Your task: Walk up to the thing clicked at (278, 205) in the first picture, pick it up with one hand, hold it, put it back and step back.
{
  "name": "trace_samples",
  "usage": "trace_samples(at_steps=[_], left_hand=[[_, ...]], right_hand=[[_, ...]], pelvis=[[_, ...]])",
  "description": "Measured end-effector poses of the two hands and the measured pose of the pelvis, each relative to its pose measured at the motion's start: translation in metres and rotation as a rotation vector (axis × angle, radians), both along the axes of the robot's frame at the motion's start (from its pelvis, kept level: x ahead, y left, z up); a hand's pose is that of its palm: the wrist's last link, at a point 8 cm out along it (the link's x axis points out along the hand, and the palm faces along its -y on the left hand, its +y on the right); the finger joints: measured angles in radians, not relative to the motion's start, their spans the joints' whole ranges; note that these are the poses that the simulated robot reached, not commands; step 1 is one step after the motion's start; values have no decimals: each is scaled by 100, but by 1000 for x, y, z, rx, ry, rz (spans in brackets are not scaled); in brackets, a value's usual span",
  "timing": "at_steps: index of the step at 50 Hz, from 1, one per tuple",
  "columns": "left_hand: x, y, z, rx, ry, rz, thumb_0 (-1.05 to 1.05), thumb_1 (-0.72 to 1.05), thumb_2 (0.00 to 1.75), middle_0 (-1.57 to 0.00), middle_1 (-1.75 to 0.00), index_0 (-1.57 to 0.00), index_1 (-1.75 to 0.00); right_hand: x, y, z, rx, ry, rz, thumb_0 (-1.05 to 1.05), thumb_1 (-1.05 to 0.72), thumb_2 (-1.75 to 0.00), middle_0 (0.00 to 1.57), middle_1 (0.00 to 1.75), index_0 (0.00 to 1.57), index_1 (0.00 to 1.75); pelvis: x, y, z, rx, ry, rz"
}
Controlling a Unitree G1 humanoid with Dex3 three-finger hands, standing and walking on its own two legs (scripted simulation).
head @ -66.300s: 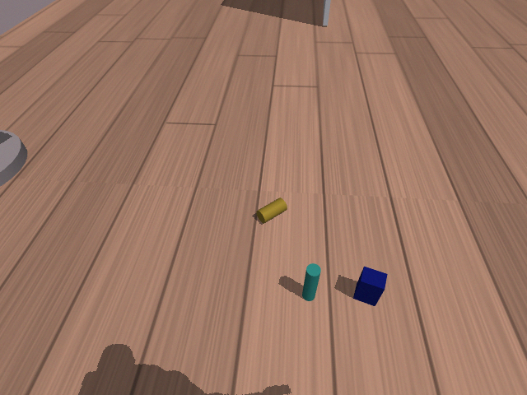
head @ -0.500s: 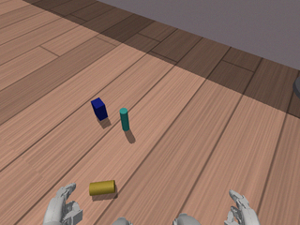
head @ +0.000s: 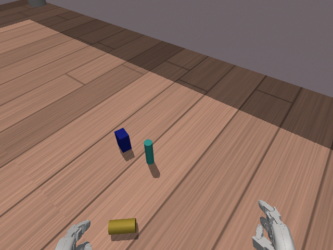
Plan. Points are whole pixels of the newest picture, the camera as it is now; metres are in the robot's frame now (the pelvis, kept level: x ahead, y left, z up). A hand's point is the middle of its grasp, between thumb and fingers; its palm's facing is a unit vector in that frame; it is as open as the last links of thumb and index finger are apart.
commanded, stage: home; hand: left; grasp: from above
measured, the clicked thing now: (122, 226) +0.43 +0.25 -0.68
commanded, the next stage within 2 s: stand in 1.68 s
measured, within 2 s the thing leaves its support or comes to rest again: neither
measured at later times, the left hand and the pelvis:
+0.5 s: hand out of the picture +0.17 +0.18 -0.04, palm faces +0.03 -0.98 -0.20, open 7.4 cm; pelvis +0.00 +0.00 +0.00, yaw -1 degrees
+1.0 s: hand out of the picture +0.17 +0.18 -0.04, palm faces +0.04 -0.98 -0.20, open 7.4 cm; pelvis +0.00 +0.00 +0.00, yaw +0 degrees
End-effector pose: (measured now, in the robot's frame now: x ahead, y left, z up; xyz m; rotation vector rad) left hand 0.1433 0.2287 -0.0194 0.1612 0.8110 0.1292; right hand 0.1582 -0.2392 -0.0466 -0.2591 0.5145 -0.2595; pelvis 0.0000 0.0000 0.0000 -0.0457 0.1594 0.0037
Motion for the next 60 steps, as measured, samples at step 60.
trace_samples(at_steps=[60], left_hand=[[9, -4, 2, 13, -5, -18, 1, 91, 90, -20, -30, -20, -30]], right_hand=[[-11, -9, -10, -2, 55, -34, 1, -90, -90, 20, 30, 20, 30]], pelvis=[[5, -3, -1, 3, 9, -6]])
